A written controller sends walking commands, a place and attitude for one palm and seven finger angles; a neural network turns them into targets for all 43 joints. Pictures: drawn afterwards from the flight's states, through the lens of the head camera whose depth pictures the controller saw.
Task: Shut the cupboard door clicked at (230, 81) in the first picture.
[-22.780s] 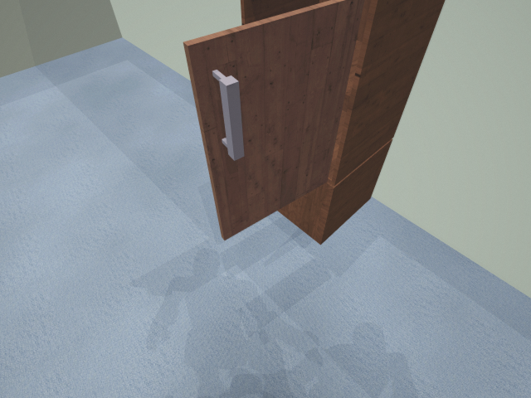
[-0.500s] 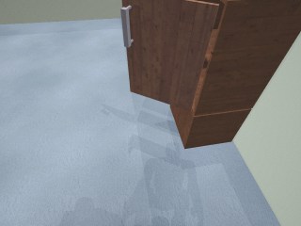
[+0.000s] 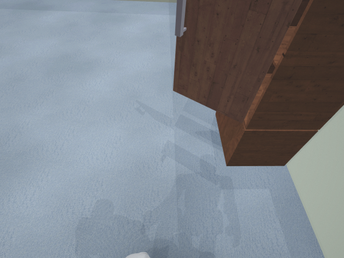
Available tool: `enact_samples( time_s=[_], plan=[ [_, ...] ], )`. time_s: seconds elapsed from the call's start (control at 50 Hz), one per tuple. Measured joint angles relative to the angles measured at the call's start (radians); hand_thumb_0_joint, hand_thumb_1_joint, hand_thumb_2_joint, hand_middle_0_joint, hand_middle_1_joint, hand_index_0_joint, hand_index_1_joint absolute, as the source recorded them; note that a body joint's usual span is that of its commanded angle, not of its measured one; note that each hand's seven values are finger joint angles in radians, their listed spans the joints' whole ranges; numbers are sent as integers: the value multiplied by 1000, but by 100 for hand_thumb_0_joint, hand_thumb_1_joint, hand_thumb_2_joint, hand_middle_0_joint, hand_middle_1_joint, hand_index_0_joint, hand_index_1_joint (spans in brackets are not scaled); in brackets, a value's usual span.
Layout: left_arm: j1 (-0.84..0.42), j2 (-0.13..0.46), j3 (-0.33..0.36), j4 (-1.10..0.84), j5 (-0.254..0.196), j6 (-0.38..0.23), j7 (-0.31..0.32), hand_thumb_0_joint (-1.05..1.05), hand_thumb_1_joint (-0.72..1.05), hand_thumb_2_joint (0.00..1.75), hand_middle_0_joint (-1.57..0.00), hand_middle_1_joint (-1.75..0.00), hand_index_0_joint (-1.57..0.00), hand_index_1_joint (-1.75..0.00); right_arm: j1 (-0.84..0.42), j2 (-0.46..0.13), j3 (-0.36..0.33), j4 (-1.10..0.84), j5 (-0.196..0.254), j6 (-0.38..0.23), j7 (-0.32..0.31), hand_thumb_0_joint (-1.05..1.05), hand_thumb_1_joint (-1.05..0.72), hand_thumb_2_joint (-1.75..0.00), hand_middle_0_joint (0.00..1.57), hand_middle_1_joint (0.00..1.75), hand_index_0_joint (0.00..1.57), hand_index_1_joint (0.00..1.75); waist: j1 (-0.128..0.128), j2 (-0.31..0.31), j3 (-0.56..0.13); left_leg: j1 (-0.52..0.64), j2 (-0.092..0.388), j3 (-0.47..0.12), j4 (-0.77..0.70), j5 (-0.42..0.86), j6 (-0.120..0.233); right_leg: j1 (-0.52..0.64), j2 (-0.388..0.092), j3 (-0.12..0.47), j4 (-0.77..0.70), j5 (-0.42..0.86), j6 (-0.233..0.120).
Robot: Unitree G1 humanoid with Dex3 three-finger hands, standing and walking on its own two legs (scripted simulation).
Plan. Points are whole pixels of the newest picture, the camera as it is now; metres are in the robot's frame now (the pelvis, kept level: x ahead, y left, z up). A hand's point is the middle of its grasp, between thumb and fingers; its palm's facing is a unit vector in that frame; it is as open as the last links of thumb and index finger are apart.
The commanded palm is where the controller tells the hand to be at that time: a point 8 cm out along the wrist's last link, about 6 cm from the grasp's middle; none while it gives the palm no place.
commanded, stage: walk to a spot facing it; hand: left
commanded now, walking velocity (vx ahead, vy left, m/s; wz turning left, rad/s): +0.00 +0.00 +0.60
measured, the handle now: (183, 11) +0.95 -0.02 +0.12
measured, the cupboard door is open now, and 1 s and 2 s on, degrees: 55 55 55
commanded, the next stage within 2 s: turn to face it in 1.70 s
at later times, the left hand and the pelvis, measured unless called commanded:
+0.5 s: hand out of the picture +0.02 +0.19 -0.14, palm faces +0.28 -0.90 -0.33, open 7.4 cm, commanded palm none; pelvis -0.01 -0.05 +0.01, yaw +18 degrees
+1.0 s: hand out of the picture -0.09 +0.17 -0.15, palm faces +0.62 -0.74 -0.27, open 7.4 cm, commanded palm none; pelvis +0.00 -0.04 +0.01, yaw +38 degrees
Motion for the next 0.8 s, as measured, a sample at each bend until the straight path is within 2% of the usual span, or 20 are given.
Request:
enact_samples(
  time_s=[0.04, 0.06, 0.08, 0.12, 0.18, 0.26, 0.34, 0.4, 0.44, 0.46, 0.5, 0.54, 0.58, 0.62, 0.7, 0.76, 0.8],
  plan=[
    [-11, 11, 6, -15, -3, 10, -2, 0, 91, 90, -21, -30, -20, -30, -6, -2, -2, -20, -4, -5, 3, 0, -91, -90, 20, 30, 20, 30, 5, -20, 8, -15, -26, 2, 17, -5, 59, -36, -25, 7, 85, -48, 12],
    [-20, 15, 8, -22, -4, 18, -1, 0, 91, 90, -21, -30, -20, -30, -12, -5, -2, -31, -9, -10, -1, 0, -91, -90, 20, 30, 20, 30, 4, -21, 13, -22, -33, -2, 17, -1, 71, -72, -15, 43, 168, -99, 14],
    [-31, 20, 9, -27, -4, 27, -1, 1, 91, 90, -21, -30, -20, -30, -19, -7, -1, -40, -11, -14, -5, 0, -91, -90, 20, 30, 20, 30, 2, -21, 18, -23, -39, -8, 3, 11, 69, -113, 1, 88, 262, -125, 13],
    [-48, 29, 14, -39, -3, 32, -4, 1, 91, 90, -21, -29, -20, -30, -28, -12, 1, -52, -12, -19, -13, 0, -90, -90, 20, 30, 20, 30, 0, -20, 19, -14, -51, -23, -52, 48, 64, -181, 29, 154, 402, -95, 18],
    [-69, 40, 17, -63, -2, 23, -12, 1, 91, 90, -20, -29, -20, -30, -33, -25, 2, -64, -10, -25, -19, 0, -90, -90, 21, 30, 20, 30, 0, -12, 13, 5, -65, -55, -149, 112, 66, -236, 45, 201, 463, -25, 32],
    [-91, 52, 15, -99, -1, 17, -17, 1, 91, 90, -20, -29, -20, -30, -38, -47, -5, -74, -9, -22, -17, 0, -90, -90, 21, 30, 20, 30, -3, 8, 1, 18, -71, -114, -232, 174, 56, -244, 53, 227, 392, -6, 44],
    [-107, 60, 11, -126, -1, 19, -18, 1, 91, 90, -20, -29, -20, -30, -43, -69, -18, -84, -12, -9, -9, 0, -90, -90, 21, 30, 20, 30, -11, 27, -9, 6, -78, -180, -253, 202, 37, -209, 69, 239, 267, -29, 43],
    [-107, 63, 5, -142, -4, 17, -17, 1, 91, 90, -20, -29, -20, -30, -46, -83, -31, -91, -13, 2, -5, 0, -90, -90, 21, 30, 20, 30, -14, 38, -14, -8, -89, -230, -250, 213, 16, -149, 90, 243, 124, -31, 32],
    [-88, 67, 1, -155, -6, 9, -18, 0, 91, 90, -20, -29, -20, -30, -45, -90, -39, -96, -9, 12, -2, 0, -90, -90, 21, 30, 20, 30, -8, 35, -26, -27, -106, -253, -229, 209, -2, -77, 96, 237, -38, 4, 16],
    [-70, 77, 0, -165, -3, 2, -17, 0, 91, 90, -20, -30, -20, -30, -46, -88, -44, -100, -3, 17, 0, 0, -90, -90, 21, 30, 20, 30, 2, 13, -37, -58, -126, -243, -176, 138, -16, -49, 81, 254, -125, 23, -10],
    [-58, 62, -4, -149, 2, 4, -8, 0, 91, 90, -20, -30, -20, -30, -63, -106, -58, -100, -5, 23, 1, 0, -90, -90, 21, 30, 20, 30, 5, 37, -20, -142, -123, -208, 69, -45, -39, -51, 82, 229, -109, 83, -25],
    [-38, 47, -9, -132, 1, 9, -3, 0, 91, 90, -21, -30, -20, -30, -69, -117, -63, -105, -7, 26, 8, 0, -90, -90, 20, 30, 20, 30, 1, 46, -7, -200, -101, -149, 301, -98, -48, -29, 68, 203, -109, 81, -25],
    [-19, 41, -10, -119, 1, 7, 0, 1, 91, 90, -21, -30, -20, -30, -70, -116, -60, -115, -4, 22, 16, 0, -91, -90, 20, 30, 20, 30, -6, 35, 6, -210, -64, -96, 412, -100, -62, -4, 45, 180, -118, 74, -22],
    [-5, 36, -13, -115, 1, -1, -2, 1, 91, 90, -21, -30, -20, -30, -72, -109, -52, -121, 0, 22, 21, 0, -91, -90, 20, 30, 20, 30, -9, 16, 19, -186, -29, -60, 410, -108, -71, 13, 17, 155, -116, 65, -21],
    [16, 26, -18, -122, 3, -15, -9, 1, 90, 90, -21, -30, -20, -30, -93, -96, -35, -119, 5, 30, 28, 0, -91, -90, 20, 30, 20, 30, 4, -10, 42, -96, 16, -19, 254, -132, -72, 29, -32, 96, -84, 33, -12],
    [31, 26, -15, -125, 6, -18, -13, 1, 90, 90, -21, -30, -20, -30, -123, -85, -25, -118, 8, 29, 31, 0, -91, -90, 20, 30, 20, 30, 23, -23, 52, -23, 25, 3, 117, -131, -60, 26, -61, 52, -40, 0, 1],
    [48, 32, -10, -122, 3, -17, -16, 1, 90, 90, -21, -30, -20, -30, -139, -80, -17, -126, 7, 18, 32, 0, -91, -90, 20, 30, 20, 30, 32, -34, 50, 44, 19, 20, -15, -79, -46, 14, -82, 27, 9, -32, 15]
  ],
)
